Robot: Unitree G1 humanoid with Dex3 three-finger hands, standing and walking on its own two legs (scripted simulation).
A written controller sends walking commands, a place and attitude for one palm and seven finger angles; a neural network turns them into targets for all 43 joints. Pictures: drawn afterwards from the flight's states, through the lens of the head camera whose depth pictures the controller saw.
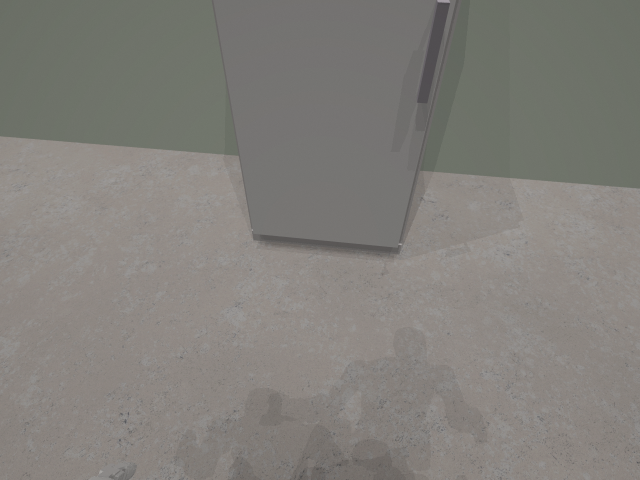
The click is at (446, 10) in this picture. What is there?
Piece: fridge door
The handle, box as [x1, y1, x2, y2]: [417, 0, 449, 102]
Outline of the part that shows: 448,0 436,0 417,94 417,102 427,102 449,5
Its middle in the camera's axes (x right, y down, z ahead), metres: +0.27 -0.46 +0.96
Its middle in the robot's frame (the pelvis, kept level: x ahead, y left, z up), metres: +1.05 -0.22 +0.09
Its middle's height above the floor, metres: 0.86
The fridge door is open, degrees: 0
